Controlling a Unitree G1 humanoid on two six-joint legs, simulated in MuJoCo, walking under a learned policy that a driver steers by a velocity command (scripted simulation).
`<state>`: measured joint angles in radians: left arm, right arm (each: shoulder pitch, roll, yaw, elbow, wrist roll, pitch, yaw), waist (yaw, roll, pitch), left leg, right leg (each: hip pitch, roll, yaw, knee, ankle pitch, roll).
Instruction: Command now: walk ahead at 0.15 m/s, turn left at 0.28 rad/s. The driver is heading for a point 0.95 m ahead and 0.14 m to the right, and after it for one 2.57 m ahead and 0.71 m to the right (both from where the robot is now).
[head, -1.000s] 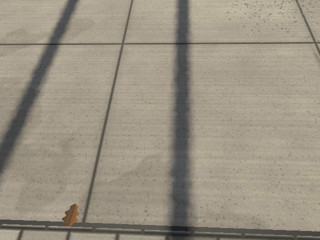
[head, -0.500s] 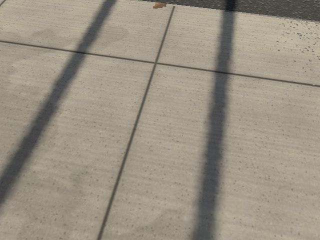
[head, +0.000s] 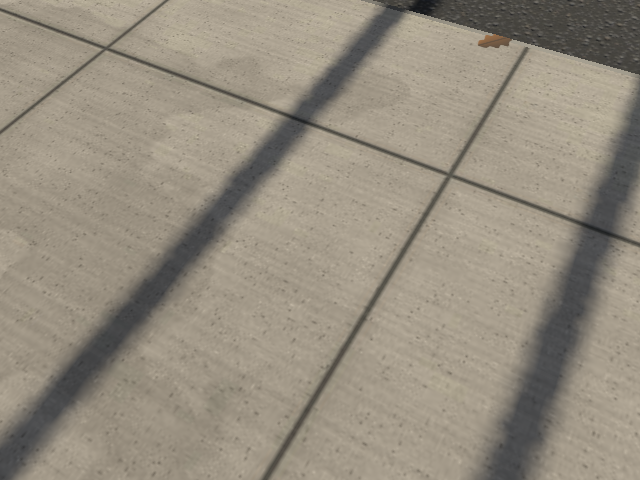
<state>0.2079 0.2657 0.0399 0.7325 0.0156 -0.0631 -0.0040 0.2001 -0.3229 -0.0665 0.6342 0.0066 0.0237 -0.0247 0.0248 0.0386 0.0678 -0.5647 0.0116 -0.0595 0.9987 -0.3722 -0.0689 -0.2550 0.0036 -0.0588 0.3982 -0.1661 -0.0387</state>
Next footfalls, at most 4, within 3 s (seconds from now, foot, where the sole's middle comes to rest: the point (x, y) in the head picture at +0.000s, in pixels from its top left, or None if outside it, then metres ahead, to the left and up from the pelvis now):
0.18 left None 0.13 0.14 -0.78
0.82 right None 0.16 -0.15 -0.78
1.34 left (398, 418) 0.57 -0.09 -0.78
1.80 right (503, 321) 0.80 -0.34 -0.78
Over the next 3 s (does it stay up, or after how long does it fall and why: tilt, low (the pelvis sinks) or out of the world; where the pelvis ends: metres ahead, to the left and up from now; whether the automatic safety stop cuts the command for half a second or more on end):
stays up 0.89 -0.23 0.00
